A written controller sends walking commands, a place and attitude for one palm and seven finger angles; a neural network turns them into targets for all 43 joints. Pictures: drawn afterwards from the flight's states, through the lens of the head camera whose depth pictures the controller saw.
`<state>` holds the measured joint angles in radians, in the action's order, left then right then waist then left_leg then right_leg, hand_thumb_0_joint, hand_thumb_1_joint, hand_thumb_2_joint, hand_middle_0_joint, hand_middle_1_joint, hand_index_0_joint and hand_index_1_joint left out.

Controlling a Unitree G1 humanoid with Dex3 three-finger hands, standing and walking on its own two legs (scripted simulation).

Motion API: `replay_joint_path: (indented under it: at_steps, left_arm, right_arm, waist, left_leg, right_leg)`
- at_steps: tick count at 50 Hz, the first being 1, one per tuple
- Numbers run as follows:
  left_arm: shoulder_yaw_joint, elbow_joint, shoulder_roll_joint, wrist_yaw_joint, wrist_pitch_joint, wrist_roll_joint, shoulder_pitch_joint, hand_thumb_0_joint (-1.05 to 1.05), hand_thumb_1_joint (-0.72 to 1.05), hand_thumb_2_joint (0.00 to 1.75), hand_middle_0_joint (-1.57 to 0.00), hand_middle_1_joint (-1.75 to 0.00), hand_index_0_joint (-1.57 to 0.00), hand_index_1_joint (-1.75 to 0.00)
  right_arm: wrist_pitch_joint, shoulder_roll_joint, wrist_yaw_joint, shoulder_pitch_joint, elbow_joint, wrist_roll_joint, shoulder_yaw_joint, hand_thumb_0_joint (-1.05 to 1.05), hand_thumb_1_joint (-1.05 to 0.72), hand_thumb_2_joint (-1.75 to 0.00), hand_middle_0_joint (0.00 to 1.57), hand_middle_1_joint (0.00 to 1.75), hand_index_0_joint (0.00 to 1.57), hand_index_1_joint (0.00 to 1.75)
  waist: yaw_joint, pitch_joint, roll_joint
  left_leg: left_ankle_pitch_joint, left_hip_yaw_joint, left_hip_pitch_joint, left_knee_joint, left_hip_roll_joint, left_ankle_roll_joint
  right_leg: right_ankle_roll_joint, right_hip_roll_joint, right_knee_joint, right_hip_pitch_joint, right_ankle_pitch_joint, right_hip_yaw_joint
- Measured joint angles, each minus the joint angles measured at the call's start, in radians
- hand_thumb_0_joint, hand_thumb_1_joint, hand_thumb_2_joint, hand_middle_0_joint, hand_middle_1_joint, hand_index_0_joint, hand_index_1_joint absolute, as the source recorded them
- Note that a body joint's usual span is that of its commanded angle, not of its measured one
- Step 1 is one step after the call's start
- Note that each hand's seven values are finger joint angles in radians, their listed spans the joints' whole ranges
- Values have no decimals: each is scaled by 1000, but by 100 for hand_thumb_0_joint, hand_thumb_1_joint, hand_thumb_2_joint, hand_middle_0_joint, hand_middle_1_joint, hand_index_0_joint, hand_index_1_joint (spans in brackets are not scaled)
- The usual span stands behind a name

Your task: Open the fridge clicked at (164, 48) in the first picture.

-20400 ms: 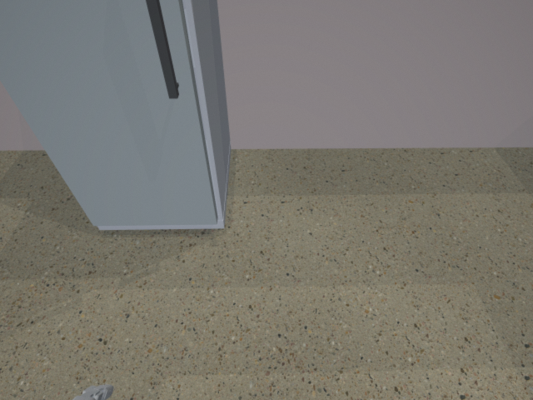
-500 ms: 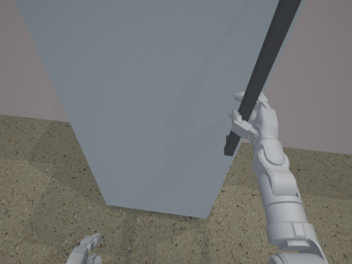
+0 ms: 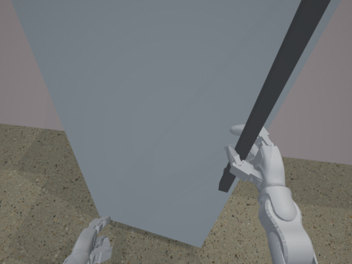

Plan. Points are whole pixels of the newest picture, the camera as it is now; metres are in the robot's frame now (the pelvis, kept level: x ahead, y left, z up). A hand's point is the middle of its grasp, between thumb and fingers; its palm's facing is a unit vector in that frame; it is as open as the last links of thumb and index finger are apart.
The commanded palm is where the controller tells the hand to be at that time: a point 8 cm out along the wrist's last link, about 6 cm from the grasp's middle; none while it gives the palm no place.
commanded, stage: walk backward, drawing the door open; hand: right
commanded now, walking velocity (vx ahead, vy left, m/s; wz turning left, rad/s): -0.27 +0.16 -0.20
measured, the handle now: (256, 112) +0.35 -0.11 +0.23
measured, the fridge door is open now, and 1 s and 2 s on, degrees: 10 41 69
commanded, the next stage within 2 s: stop walking and hold the door back in 1.96 s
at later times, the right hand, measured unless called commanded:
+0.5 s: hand (211, 220) +0.18 -0.03 +0.14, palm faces -0.04 +0.99 -0.15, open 6.8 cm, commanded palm +0.15 -0.08 +0.14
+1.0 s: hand out of the picture +0.08 +0.06 +0.13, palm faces +0.23 +0.96 -0.18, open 7.2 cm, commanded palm +0.03 +0.02 +0.14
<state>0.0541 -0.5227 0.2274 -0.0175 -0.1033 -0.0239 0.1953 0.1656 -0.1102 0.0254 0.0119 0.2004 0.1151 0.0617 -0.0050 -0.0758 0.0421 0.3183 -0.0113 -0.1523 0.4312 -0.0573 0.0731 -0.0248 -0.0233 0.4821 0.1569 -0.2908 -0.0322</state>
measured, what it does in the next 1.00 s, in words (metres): steps to the left, turning right: left foot, then right foot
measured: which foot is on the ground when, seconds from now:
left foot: down 0.00-0.50, up 0.52-0.60, down 0.62-0.84, up 0.86-1.00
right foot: down 0.00-0.62, up 0.64-0.84, down 0.86-1.00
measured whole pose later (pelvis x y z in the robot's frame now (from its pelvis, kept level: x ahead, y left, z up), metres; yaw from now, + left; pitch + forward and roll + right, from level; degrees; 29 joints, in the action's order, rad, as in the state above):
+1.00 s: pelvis -0.15 +0.23 -0.01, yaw -32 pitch -1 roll +1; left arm 0.01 -0.62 0.16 -0.03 0.14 0.02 0.16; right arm -0.10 -0.15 0.03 0.00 0.35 -0.05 0.26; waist -0.07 0.20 0.05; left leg 0.36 0.01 -0.55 1.03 0.00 -0.03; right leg 0.08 0.09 0.56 0.29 -0.26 0.10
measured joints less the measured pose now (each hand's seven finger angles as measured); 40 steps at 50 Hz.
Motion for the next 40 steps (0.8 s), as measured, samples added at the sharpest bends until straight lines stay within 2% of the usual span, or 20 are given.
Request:
replay_joint_path:
  at_steps: [3,5,9,11,16,20,22,23,24,25,26,28,30,31,32,33,35,37,39,40]
  left_arm:
    - [-11,-8,8,-21,-15,12,-39,1,90,90,-21,-30,-20,-30]
    - [-19,-6,9,-27,-30,17,-56,1,90,90,-20,-30,-20,-30]
    - [-23,13,0,-29,-52,24,-66,1,90,90,-20,-30,-20,-30]
    - [-20,26,-10,-27,-55,28,-61,1,90,90,-20,-30,-20,-30]
    - [-16,33,-34,-20,-46,34,-55,1,90,90,-20,-30,-20,-30]
    - [-18,29,-44,-27,-24,29,-40,1,90,90,-21,-30,-20,-30]
    - [-22,21,-46,-33,-6,25,-32,1,90,90,-21,-30,-20,-30]
    - [-25,13,-48,-35,6,25,-29,1,90,90,-21,-30,-20,-30]
    - [-27,2,-54,-37,18,24,-29,1,90,90,-21,-30,-20,-30]
    - [-29,-6,-59,-39,30,26,-28,1,90,90,-21,-30,-20,-30]
    - [-33,-8,-64,-41,40,34,-23,1,90,90,-21,-30,-20,-30]
    - [-46,-12,-67,-46,59,48,-4,1,90,90,-21,-30,-20,-30]
    - [-53,-30,-63,-48,75,50,10,1,90,90,-21,-30,-20,-30]
    - [-52,-43,-65,-48,81,46,10,1,90,90,-21,-30,-20,-30]
    - [-52,-59,-66,-48,83,40,2,1,90,90,-21,-30,-20,-30]
    - [-54,-70,-65,-49,82,38,-1,1,90,90,-21,-30,-20,-30]
    - [-64,-87,-62,-55,85,37,6,1,90,90,-21,-30,-20,-30]
    - [-72,-99,-62,-63,99,45,18,1,90,90,-21,-30,-20,-30]
    - [-72,-97,-65,-71,124,50,30,1,90,90,-20,-30,-20,-30]
    - [-69,-92,-66,-73,142,51,34,1,90,90,-20,-30,-20,-30]
  right_arm:
    - [-102,-34,6,48,28,-24,50,-1,-62,-73,35,137,30,136]
    - [-142,-38,9,70,46,-40,71,-2,-60,-73,38,138,31,135]
    - [-181,-37,20,115,78,-58,94,-3,-60,-72,41,139,31,136]
    - [-187,-38,26,136,97,-65,97,-3,-59,-72,42,139,31,136]
    - [-197,-26,39,157,118,-83,88,-3,-59,-72,42,139,30,136]
    - [-207,-13,36,156,121,-95,86,-3,-60,-71,42,139,28,136]
    - [-211,-10,35,156,128,-100,94,-3,-61,-70,42,139,27,135]
    - [-214,-10,35,156,134,-102,99,-3,-61,-70,43,139,27,135]
    - [-217,-14,37,158,139,-103,100,-3,-62,-71,43,139,26,135]
    - [-220,-18,40,161,145,-103,99,-2,-62,-71,43,140,26,135]
    - [-222,-24,43,161,148,-103,98,-2,-62,-71,44,140,26,135]
    - [-220,-32,42,152,147,-113,100,-3,-62,-70,44,140,26,135]
    - [-210,-29,40,140,152,-118,109,-3,-62,-70,44,139,26,135]
    - [-202,-31,41,136,165,-122,111,-4,-61,-70,44,139,25,135]
    - [-196,-29,44,133,176,-129,112,-4,-61,-70,45,139,25,134]
    - [-189,-26,47,128,182,-138,120,-4,-61,-70,45,139,25,134]
    - [-179,-18,45,111,181,-158,147,-4,-61,-70,45,139,25,134]
    - [-176,-11,34,96,173,-176,175,-4,-61,-69,44,139,24,134]
    - [-178,-8,23,80,169,-192,201,-4,-62,-69,43,138,24,133]
    - [-180,-8,21,74,171,-199,212,-4,-62,-69,43,138,24,132]
  waist:
    - [-5,21,24]
    - [-5,38,27]
    - [-10,62,30]
    - [-15,62,30]
    - [-29,78,34]
    - [-41,93,30]
    - [-47,99,27]
    - [-50,102,22]
    - [-50,107,8]
    - [-52,112,-6]
    - [-60,114,-15]
    - [-86,117,-13]
    - [-91,123,-4]
    - [-81,128,-13]
    - [-77,141,-14]
    - [-84,150,-11]
    - [-91,156,-17]
    - [-88,157,-29]
    - [-86,163,-43]
    - [-85,165,-48]
  left_leg:
    - [-6,-22,-13,3,-6,1]
    - [-14,-31,-27,20,0,-13]
    - [-37,-43,-58,72,10,-43]
    - [-30,-48,-67,84,10,-44]
    - [-24,-71,-70,66,1,5]
    - [-56,-98,-75,37,-12,45]
    - [-67,-116,-87,41,-20,51]
    - [-68,-122,-96,51,-21,46]
    - [-66,-121,-111,71,-15,23]
    - [-66,-111,-137,109,-9,-18]
    - [-44,-88,-171,174,-6,-59]
    - [51,-22,-222,301,-11,-79]
    - [61,32,-196,238,-1,-75]
    - [-12,23,-176,165,18,-64]
    - [-79,-1,-174,147,13,-39]
    - [-101,-30,-174,142,9,-9]
    - [-105,-85,-175,130,18,34]
    - [-111,-131,-173,108,32,55]
    - [-127,-175,-172,85,45,66]
    - [-135,-196,-176,77,50,71]
  right_leg:
    - [0,6,5,16,-16,23]
    - [4,2,-2,21,-3,30]
    - [11,-3,-27,16,31,38]
    - [19,-3,-46,10,26,43]
    - [40,5,-32,35,25,63]
    - [17,20,21,85,50,61]
    - [12,32,20,95,44,66]
    - [24,36,7,93,41,69]
    - [52,36,-11,89,55,68]
    - [72,34,-31,86,78,64]
    - [79,29,-49,89,101,68]
    - [82,23,-68,108,137,110]
    - [83,24,-54,137,152,159]
    - [74,29,-30,154,136,160]
    - [57,42,14,176,89,159]
    - [47,49,96,211,21,147]
    - [39,44,346,290,-85,92]
    - [39,41,519,316,-126,23]
    - [34,44,530,276,-160,-39]
    - [30,46,475,238,-170,-63]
